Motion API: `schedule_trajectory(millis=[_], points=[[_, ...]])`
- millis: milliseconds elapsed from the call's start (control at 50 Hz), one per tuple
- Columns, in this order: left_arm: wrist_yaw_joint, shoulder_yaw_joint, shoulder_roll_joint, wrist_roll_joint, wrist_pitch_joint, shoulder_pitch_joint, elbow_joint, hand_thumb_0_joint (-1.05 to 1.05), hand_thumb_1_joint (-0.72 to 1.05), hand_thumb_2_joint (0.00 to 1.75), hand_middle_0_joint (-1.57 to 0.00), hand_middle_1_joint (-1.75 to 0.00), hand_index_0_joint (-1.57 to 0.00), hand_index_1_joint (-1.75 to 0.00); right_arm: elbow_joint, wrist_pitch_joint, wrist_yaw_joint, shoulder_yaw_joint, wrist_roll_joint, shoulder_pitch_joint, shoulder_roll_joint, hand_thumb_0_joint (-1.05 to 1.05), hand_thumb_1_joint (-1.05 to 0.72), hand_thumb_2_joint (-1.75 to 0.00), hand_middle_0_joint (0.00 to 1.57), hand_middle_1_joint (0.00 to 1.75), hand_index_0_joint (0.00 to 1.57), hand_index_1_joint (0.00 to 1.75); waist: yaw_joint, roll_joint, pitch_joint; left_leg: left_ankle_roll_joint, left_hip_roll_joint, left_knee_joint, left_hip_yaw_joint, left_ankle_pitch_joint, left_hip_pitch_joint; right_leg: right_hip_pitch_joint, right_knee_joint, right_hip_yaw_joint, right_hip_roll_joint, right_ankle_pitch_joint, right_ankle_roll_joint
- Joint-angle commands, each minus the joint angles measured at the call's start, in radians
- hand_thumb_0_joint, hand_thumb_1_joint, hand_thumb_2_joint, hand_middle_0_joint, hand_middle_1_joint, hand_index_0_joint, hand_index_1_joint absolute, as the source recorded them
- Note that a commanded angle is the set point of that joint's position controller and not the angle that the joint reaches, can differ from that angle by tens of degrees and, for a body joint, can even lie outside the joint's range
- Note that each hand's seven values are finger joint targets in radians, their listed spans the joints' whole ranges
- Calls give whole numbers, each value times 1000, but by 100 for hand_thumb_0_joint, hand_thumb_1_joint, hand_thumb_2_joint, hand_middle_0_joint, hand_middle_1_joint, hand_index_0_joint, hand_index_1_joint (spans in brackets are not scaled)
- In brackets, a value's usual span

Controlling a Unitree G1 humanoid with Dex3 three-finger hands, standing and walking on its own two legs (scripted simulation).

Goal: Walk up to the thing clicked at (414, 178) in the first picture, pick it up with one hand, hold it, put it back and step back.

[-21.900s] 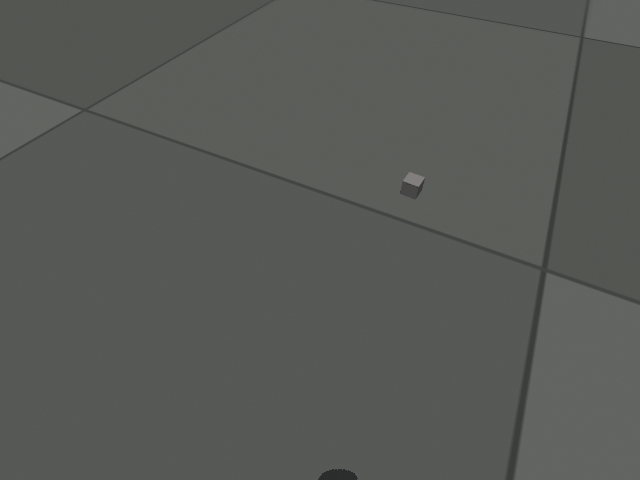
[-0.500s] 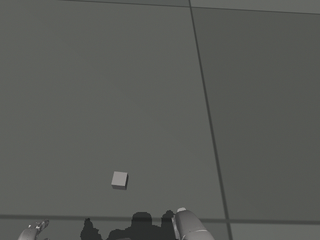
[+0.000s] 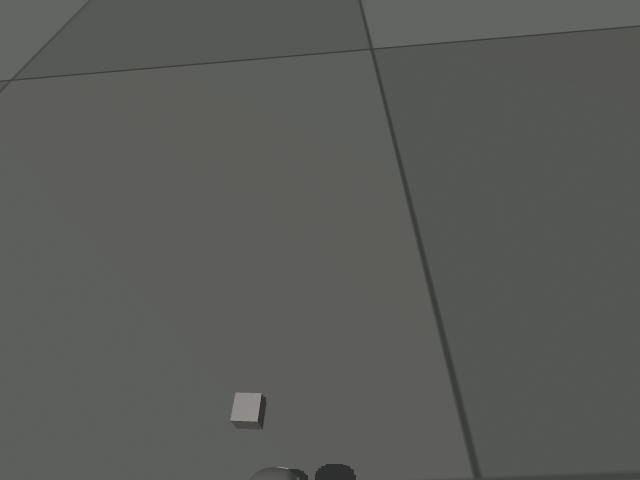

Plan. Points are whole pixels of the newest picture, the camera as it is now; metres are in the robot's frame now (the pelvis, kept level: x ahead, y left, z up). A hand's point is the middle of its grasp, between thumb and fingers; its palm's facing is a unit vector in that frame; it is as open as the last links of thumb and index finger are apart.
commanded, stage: walk up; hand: left
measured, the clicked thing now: (249, 411) +0.44 +0.27 -0.72
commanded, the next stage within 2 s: stand in 0.22 s
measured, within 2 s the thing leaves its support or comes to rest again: neither
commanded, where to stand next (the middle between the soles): +0.06 +0.03 m, yaw +1 degrees
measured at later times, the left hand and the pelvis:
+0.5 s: hand out of the picture +0.06 +0.29 -0.15, palm faces -0.03 -0.94 -0.34, open 7.3 cm; pelvis -0.02 +0.04 +0.00, yaw +0 degrees
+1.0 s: hand out of the picture +0.07 +0.28 -0.13, palm faces -0.03 -0.94 -0.34, open 7.3 cm; pelvis -0.01 +0.03 +0.02, yaw +0 degrees
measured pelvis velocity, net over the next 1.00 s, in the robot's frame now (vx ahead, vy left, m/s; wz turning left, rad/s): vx -0.01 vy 0.03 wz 0.00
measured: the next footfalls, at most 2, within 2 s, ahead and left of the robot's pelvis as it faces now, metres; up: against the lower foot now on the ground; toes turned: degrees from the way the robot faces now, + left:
left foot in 0.22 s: +0.06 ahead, +0.16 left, +0.00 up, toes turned -1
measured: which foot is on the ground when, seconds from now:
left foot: up 0.00-0.20, down 0.22-1.00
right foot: down 0.00-1.00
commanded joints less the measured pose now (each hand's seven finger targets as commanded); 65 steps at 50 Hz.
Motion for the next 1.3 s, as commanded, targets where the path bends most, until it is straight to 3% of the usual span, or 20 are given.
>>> schedule_trajectory(millis=[0,40,120,180,200,220,240,260,300,360,400,420,440,460,500,540,700,840,1080,1280], points=[[50,87,298,-11,-14,-25,-78,0,90,90,-20,-30,-20,-30,-54,6,-13,-52,13,37,-136,0,-90,-90,20,30,20,30,5,-252,-9,-23,-15,66,-64,27,-1,-76,-141,175,-283,736,-206],[48,85,290,-7,1,-62,-100,0,90,90,-20,-30,-20,-30,-59,2,-25,-51,23,26,-138,0,-90,-90,20,30,20,30,9,-296,-52,-26,-31,16,-25,19,22,-62,-94,148,-273,754,-206],[40,80,288,1,45,-102,-117,0,90,90,-20,-30,-20,-30,-57,-10,-37,-49,23,-13,-141,0,-90,-90,20,30,20,30,23,-334,-105,-20,-25,-207,110,15,61,-23,14,147,-245,567,-190],[40,65,279,-21,65,-116,-108,0,90,90,-20,-30,-20,-30,-32,-27,-33,-51,4,11,-139,0,-90,-90,20,30,20,30,-8,-275,-135,5,-38,-504,136,258,222,-89,169,143,-197,416,-124],[27,49,193,-18,63,-32,-82,0,90,90,-20,-30,-20,-30,-28,-54,-37,-45,2,53,-126,0,-90,-90,20,30,20,30,-8,-205,-243,33,69,-672,-92,140,353,-126,246,96,-118,113,-50],[25,27,123,-18,69,-22,-89,0,90,90,-20,-30,-20,-30,-40,-72,-33,-57,-8,6,-241,0,-90,-90,20,30,20,30,21,53,-224,115,322,-727,-446,165,343,-279,332,64,23,-336,0],[39,47,212,-6,68,-111,-89,0,90,90,-20,-30,-20,-30,-9,-81,-39,-71,-24,-22,-305,0,-90,-90,20,30,20,30,-26,51,-200,239,369,-756,-576,-31,184,-220,381,182,-14,-372,0],[31,63,266,-16,69,-163,-71,0,90,90,-20,-30,-20,-30,-20,-87,-40,-66,-15,-87,-244,0,-90,-90,20,30,20,30,-7,-28,-90,214,301,-747,-458,-71,192,-254,426,182,-22,-309,-5],[20,51,217,-26,56,-109,-27,0,90,90,-20,-30,-20,-30,-23,-90,-45,-36,-10,-155,-165,0,-90,-90,20,30,20,30,19,62,-107,186,254,-677,-281,159,272,-238,336,157,-43,-277,-18],[7,46,202,-24,38,-71,25,0,90,90,-20,-30,-20,-30,1,-88,-38,-32,-7,-186,-161,0,-90,-90,20,30,20,30,38,109,-123,151,188,-637,-143,419,251,-41,76,61,-26,-237,9],[8,37,174,-25,34,-30,66,0,90,90,-20,-30,-20,-30,26,-77,-35,-31,2,-188,-146,0,-90,-90,20,30,20,30,56,104,-140,108,170,-586,-91,484,237,110,-177,43,-14,-2,16],[9,38,196,-13,29,-45,75,0,90,90,-20,-30,-20,-30,32,-76,-34,-19,13,-182,-109,0,-90,-90,20,30,20,30,49,45,-140,62,152,-580,-66,496,202,175,-194,94,-48,164,7],[10,43,254,-3,29,-124,62,0,90,90,-20,-30,-20,-30,42,-75,-31,-6,27,-162,-76,0,-90,-90,20,30,20,30,6,-63,-125,18,100,-602,-34,357,180,143,-185,204,-116,182,-33],[3,41,263,-3,31,-171,70,0,90,90,-20,-30,-20,-30,58,-73,-31,-5,26,-176,-92,0,-90,-90,20,30,20,30,-17,-66,-99,23,79,-652,-13,205,269,8,-189,210,-127,65,-55],[-13,17,209,-6,32,-195,87,0,90,90,-20,-30,-20,-30,89,-70,-26,-4,22,-215,-111,0,-90,-90,20,30,20,30,-1,-77,-66,26,89,-696,-33,80,273,-9,-256,190,-115,-80,-37],[-16,13,208,-13,30,-183,108,0,90,90,-20,-30,-20,-30,113,-72,-19,-4,14,-232,-106,0,-90,-90,20,30,20,30,7,-100,-53,29,95,-704,-26,97,302,-28,-299,192,-111,-105,-27],[-16,11,202,-13,26,-189,158,0,90,90,-20,-30,-20,-30,171,-80,-15,7,11,-234,-105,0,-90,-90,20,30,20,30,6,-123,-74,21,107,-748,-11,213,309,55,-324,172,-116,17,-18],[-14,14,209,-14,31,-200,172,0,90,90,-20,-30,-20,-30,202,-79,-16,12,9,-235,-104,0,-90,-90,20,30,20,30,12,-125,-62,8,101,-761,0,217,311,37,-358,181,-119,-23,-13],[-13,13,197,-15,37,-205,186,0,90,90,-20,-30,-20,-30,222,-84,-25,20,10,-249,-111,0,-90,-90,20,30,20,30,18,-86,-138,11,123,-769,9,383,328,142,-303,143,-118,194,-7],[-15,11,194,-11,42,-205,196,0,90,90,-20,-30,-20,-30,227,-75,-25,22,11,-249,-114,0,-90,-90,20,30,20,30,11,-98,-89,8,117,-803,-5,248,300,105,-328,141,-114,94,-3]])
